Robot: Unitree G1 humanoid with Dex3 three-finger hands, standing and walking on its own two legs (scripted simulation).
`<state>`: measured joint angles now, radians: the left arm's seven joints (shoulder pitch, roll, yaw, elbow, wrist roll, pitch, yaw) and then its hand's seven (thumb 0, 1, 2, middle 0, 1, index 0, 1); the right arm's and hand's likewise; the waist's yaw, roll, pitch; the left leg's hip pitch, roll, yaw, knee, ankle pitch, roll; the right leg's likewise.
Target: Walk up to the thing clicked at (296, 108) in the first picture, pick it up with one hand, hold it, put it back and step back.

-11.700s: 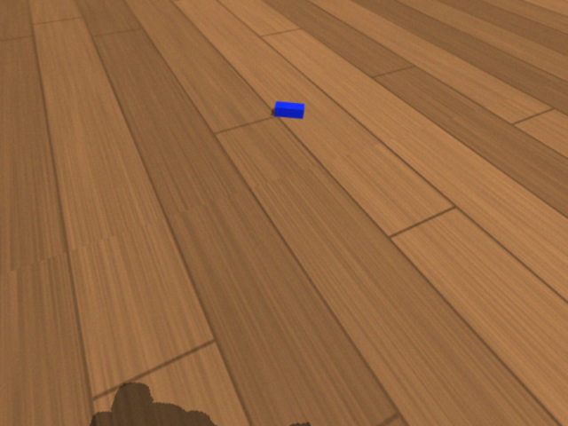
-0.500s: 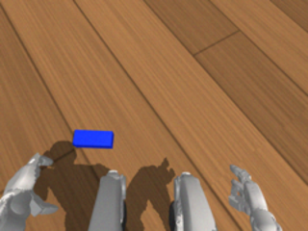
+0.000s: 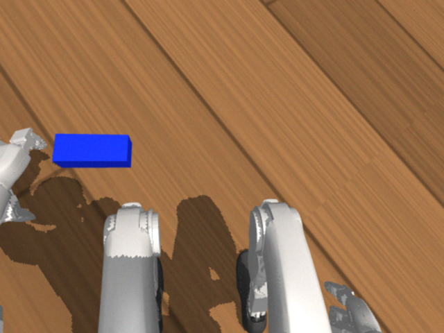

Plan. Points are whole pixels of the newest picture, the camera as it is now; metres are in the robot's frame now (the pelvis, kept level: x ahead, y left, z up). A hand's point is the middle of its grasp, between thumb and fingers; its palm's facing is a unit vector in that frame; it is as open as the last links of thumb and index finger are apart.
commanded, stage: rise first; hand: left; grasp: from above
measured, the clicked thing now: (94, 151) +0.51 +0.30 -0.35
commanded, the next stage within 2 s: none
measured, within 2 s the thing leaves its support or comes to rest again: neither
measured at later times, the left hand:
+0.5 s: hand (37, 165) +0.42 +0.36 -0.19, palm faces -0.47 -0.08 -0.88, open 14.2 cm
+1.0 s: hand (46, 160) +0.44 +0.36 -0.22, palm faces -0.44 -0.06 -0.89, open 14.2 cm
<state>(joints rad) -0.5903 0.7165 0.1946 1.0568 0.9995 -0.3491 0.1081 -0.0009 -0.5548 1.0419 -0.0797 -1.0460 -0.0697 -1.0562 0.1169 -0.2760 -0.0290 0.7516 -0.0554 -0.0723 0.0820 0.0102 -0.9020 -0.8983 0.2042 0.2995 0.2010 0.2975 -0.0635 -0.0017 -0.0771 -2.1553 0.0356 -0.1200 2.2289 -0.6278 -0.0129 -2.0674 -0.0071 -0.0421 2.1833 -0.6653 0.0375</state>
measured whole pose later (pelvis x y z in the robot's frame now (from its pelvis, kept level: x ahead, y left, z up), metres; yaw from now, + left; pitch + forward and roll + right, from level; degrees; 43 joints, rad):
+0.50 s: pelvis +0.01 +0.00 -0.04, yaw -2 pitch +32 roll -8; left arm -0.79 0.82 0.19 1.29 1.27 -0.41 0.30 0.00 -0.53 1.01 -0.07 -1.01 -0.08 -1.00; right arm 0.07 -0.26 0.00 0.76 -0.14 0.01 0.13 0.00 -0.90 -0.90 0.20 0.30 0.20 0.30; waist -0.13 -0.03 -0.05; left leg -2.29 0.02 -0.15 2.38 -0.66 -0.01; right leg -2.18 0.00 -0.05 2.32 -0.70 0.05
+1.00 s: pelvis +0.02 +0.00 -0.07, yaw -3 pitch +31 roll -9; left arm -0.83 0.90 0.23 1.37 1.34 -0.46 0.37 0.00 -0.53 1.01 -0.08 -1.01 -0.08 -1.01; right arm 0.05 -0.27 0.03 0.79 -0.19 0.03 0.13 0.00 -0.90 -0.90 0.20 0.30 0.20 0.30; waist -0.16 -0.05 -0.01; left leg -2.34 0.03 -0.18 2.46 -0.68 -0.02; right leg -2.23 0.02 -0.07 2.39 -0.71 0.05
